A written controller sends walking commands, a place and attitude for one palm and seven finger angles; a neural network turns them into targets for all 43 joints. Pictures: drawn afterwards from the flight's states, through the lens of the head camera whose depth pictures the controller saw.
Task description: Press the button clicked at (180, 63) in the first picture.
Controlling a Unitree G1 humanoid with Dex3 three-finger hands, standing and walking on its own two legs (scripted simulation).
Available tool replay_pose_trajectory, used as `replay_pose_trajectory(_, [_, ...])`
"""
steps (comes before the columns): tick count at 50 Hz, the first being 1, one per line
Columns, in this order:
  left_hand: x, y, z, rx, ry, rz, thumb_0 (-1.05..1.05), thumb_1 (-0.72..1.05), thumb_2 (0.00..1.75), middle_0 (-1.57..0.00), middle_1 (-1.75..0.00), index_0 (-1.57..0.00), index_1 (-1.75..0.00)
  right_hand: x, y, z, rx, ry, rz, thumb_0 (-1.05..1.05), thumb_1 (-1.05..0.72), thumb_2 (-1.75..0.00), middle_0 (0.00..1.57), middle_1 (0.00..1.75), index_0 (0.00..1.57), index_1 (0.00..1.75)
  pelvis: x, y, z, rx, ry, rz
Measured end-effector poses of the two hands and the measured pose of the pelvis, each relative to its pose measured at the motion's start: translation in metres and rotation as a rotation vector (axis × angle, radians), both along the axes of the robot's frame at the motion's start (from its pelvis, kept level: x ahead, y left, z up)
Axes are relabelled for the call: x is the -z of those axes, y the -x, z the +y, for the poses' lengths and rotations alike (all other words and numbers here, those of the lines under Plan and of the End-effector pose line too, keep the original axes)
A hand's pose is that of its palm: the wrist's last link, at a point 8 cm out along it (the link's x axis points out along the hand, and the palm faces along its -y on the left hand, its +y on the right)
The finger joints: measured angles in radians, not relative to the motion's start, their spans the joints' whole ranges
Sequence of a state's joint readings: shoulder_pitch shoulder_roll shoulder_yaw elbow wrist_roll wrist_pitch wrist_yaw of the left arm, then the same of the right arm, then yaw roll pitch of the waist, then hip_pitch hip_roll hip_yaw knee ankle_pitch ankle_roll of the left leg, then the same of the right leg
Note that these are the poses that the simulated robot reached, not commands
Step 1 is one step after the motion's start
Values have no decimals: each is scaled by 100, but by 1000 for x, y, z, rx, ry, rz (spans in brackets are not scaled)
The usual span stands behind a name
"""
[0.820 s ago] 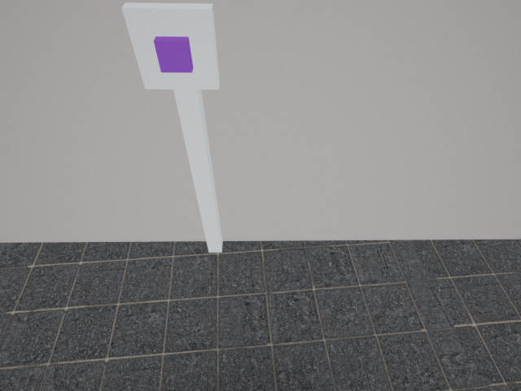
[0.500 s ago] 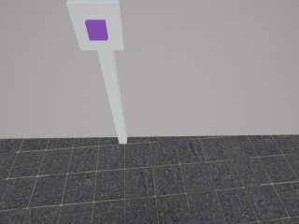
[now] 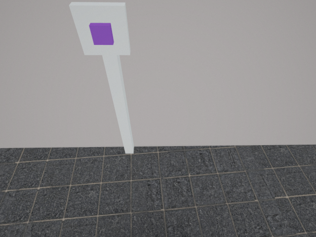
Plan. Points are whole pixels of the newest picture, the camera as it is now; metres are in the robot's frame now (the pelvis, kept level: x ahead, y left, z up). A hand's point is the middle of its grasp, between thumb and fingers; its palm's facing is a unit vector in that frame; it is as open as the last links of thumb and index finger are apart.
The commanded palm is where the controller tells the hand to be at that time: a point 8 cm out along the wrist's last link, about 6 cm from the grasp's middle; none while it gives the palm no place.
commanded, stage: look at it before walking up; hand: left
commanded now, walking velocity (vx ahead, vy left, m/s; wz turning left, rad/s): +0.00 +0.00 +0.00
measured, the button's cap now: (102, 33) +0.73 +0.25 +0.14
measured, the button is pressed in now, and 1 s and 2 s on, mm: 0 0 0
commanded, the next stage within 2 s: take the last steps up to it in 0.02 s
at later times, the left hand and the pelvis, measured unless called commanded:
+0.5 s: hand out of the picture +0.01 +0.18 -0.20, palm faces +0.08 -0.99 -0.14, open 7.4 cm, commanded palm none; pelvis +0.06 +0.02 -0.01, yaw +2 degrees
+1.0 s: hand (119, 204) +0.24 +0.14 -0.18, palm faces +0.13 -0.97 -0.21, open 7.1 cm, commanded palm none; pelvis +0.21 -0.05 +0.00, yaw +5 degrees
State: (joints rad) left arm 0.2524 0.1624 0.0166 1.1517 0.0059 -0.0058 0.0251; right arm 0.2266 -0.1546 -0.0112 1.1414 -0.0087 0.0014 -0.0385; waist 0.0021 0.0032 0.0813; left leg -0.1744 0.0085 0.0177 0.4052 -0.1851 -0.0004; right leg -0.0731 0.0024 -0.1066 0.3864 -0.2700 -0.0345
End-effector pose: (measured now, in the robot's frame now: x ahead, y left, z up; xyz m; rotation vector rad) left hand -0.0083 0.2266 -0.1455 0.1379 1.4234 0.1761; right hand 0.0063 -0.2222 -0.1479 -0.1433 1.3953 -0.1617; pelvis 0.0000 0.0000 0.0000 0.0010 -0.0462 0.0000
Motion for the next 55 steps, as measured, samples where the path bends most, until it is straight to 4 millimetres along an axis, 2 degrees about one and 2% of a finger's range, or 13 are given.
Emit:
replay_pose_trajectory(13, [0,-4,3,-5,-9,0,0,91,90,-19,-30,-20,-30,3,0,2,-4,-9,13,1,-91,-90,20,30,20,30,2,-6,0,-6,3,1])
replay_pose_trajectory(21, [22,3,4,-81,49,57,0,91,90,-20,-30,-20,-30,5,0,18,0,-4,91,1,-91,-90,20,30,20,30,14,-41,11,-44,16,9])
replay_pose_trajectory(24, [24,-5,5,-68,65,102,0,91,90,-19,-30,-20,-29,5,-2,26,22,3,89,1,-91,-90,20,30,20,30,16,-55,17,-29,-1,21])
replay_pose_trajectory(27, [16,-36,7,-47,58,83,1,91,90,-19,-30,-20,-29,-2,7,34,43,-10,127,0,-91,-90,20,30,20,30,10,-67,17,-43,0,33])
replay_pose_trajectory(32, [1,-113,13,-27,13,-53,2,94,90,-20,-30,-20,-29,-15,23,40,55,-53,257,0,-91,-90,20,30,20,30,2,-91,8,-61,-2,52])
replay_pose_trajectory(37, [-8,-192,6,17,-28,-164,2,94,90,-19,-30,-20,-29,-12,11,27,75,-87,331,1,-91,-90,20,30,20,30,6,-124,-11,-58,-11,56])
replay_pose_trajectory(40, [-2,-232,-5,29,-54,-232,1,93,90,-19,-30,-20,-29,4,-12,9,83,-99,340,1,-91,-90,20,30,20,30,20,-150,-28,-66,-28,51])
replay_pose_trajectory(43, [0,-247,-21,2,-50,-250,1,92,90,-19,-30,-20,-29,14,-58,-14,55,-82,299,1,-91,-90,20,30,20,30,21,-166,-37,-84,-8,32])
replay_pose_trajectory(46, [1,-245,-37,-27,-25,-203,0,92,90,-19,-30,-20,-29,11,-124,-35,19,-41,181,1,-91,-90,20,30,20,30,13,-183,-43,-91,-3,36])
replay_pose_trajectory(49, [-1,-241,-37,-63,-31,-160,-1,96,90,-20,-30,-21,-30,3,-193,-46,-25,-11,48,1,-91,-90,20,30,20,30,6,-200,-46,-96,2,48])
replay_pose_trajectory(52, [1,-234,-39,-79,-9,-106,-1,96,90,-20,-30,-21,-30,-4,-255,-47,-71,10,-61,1,-91,-90,19,30,20,30,3,-216,-44,-91,6,53])
replay_pose_trajectory(55, [8,-226,-41,-104,15,-50,0,94,90,-20,-30,-21,-30,-6,-305,-40,-112,19,-145,1,-91,-90,19,30,20,30,6,-231,-36,-81,19,44])
